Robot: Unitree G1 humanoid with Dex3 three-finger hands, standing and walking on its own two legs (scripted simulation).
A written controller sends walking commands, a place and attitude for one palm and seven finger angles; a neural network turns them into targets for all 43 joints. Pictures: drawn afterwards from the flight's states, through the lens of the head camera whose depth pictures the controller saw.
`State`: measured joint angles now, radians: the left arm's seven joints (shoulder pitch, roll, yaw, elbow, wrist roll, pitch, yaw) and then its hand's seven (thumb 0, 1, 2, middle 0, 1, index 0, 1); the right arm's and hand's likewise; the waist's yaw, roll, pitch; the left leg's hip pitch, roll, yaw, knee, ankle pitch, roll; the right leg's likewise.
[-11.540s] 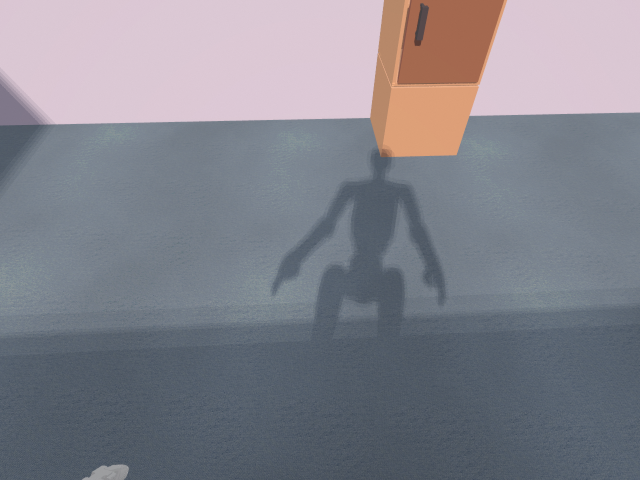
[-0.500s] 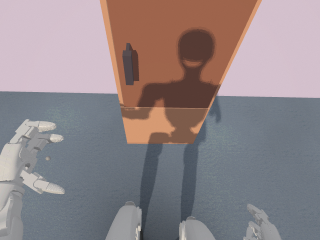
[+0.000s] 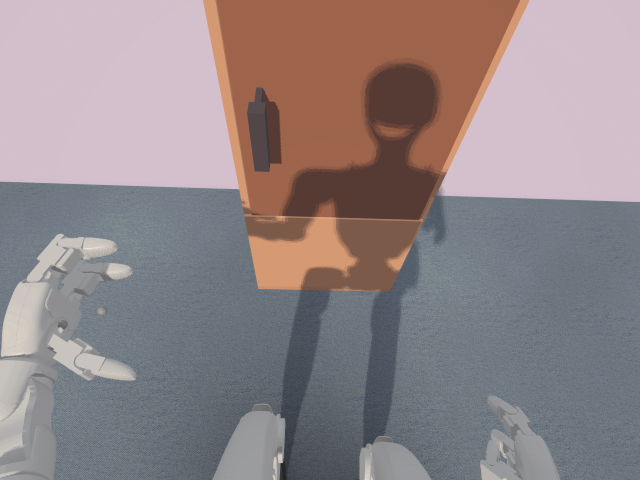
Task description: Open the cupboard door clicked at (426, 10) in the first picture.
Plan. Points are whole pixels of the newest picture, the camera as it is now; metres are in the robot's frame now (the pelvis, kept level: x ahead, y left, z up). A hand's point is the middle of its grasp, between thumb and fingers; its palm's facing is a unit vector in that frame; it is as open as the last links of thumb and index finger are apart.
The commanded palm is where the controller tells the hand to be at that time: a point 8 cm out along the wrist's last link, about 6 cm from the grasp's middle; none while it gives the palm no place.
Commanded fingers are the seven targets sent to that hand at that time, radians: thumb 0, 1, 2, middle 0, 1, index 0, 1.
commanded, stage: move the hooked fingers beside the handle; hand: left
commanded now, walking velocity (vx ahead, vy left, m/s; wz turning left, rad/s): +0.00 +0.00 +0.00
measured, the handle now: (260, 130) +0.61 +0.14 +0.03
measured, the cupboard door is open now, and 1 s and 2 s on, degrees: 0 0 0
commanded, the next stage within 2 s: none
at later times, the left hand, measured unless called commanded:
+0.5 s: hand (158, 244) +0.38 +0.24 +0.04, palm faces +0.05 -1.00 -0.05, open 14.0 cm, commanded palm +0.36 +0.28 +0.04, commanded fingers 0.00 -0.50 0.30 -0.30 -1.20 -0.30 -1.20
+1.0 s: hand (189, 199) +0.46 +0.22 +0.03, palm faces +0.07 -1.00 -0.03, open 14.0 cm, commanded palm +0.45 +0.26 +0.03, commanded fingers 0.00 -0.50 0.30 -0.30 -1.20 -0.30 -1.20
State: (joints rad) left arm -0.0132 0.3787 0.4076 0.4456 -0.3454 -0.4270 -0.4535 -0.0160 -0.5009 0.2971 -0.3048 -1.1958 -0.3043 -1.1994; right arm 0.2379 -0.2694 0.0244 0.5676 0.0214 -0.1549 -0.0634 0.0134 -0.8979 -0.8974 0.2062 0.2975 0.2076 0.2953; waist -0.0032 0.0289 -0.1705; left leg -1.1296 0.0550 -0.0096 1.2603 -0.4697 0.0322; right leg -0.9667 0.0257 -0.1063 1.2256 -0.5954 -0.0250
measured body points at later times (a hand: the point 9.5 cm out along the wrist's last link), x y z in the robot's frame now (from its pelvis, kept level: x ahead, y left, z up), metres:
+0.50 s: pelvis +0.00 +0.00 +0.00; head +0.10 +0.02 +0.44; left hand +0.37 +0.29 +0.05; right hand +0.11 -0.26 -0.10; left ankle +0.07 +0.10 -0.63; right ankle +0.00 -0.11 -0.63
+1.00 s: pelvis +0.00 +0.00 -0.01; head +0.12 +0.02 +0.42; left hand +0.45 +0.27 +0.04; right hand +0.06 -0.27 -0.13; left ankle +0.07 +0.10 -0.63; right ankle +0.00 -0.11 -0.63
